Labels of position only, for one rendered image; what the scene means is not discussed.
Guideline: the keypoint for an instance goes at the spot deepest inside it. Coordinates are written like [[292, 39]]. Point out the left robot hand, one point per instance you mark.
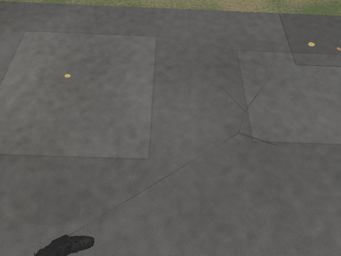
[[66, 245]]

